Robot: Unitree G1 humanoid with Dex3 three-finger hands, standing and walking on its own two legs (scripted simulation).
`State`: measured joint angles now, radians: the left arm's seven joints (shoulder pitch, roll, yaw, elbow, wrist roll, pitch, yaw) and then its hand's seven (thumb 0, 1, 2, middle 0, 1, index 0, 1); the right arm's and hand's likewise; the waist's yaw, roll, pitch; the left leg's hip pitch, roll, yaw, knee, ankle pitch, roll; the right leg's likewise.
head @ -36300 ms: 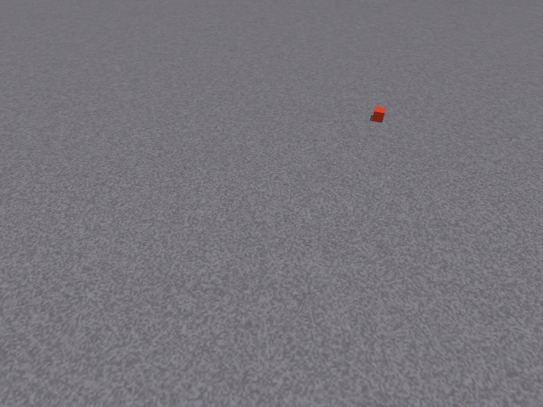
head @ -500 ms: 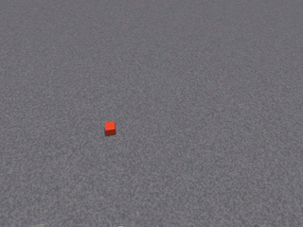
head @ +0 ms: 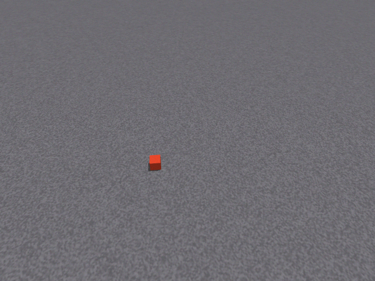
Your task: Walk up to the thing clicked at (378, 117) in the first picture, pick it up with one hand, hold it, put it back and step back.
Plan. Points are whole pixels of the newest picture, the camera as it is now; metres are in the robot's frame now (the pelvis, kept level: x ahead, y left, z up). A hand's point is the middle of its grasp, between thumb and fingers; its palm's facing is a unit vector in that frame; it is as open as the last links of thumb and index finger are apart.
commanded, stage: step back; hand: left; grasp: from above
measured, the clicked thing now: (155, 162) +1.01 +0.23 -0.73
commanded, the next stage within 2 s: stand in 0.80 s
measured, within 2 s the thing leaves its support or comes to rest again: neither
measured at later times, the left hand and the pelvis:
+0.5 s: hand out of the picture +0.10 +0.26 -0.15, palm faces +0.00 -0.94 -0.34, open 7.4 cm; pelvis +0.03 +0.01 +0.00, yaw -1 degrees
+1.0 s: hand out of the picture +0.15 +0.25 -0.14, palm faces -0.07 -0.94 -0.34, open 7.4 cm; pelvis +0.05 +0.01 +0.02, yaw -3 degrees
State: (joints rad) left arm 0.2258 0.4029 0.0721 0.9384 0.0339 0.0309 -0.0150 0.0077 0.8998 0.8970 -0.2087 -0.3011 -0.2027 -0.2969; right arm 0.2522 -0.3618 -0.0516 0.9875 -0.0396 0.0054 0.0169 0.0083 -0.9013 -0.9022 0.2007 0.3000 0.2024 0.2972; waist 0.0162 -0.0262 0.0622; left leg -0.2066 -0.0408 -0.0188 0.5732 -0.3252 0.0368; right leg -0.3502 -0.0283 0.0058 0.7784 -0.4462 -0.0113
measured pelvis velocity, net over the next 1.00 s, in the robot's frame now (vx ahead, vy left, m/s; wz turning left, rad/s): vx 0.05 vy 0.01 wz -0.05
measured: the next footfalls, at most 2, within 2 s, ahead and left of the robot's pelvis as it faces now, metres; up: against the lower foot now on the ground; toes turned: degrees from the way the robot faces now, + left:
none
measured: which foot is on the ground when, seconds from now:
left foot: down 0.00-1.00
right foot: down 0.00-1.00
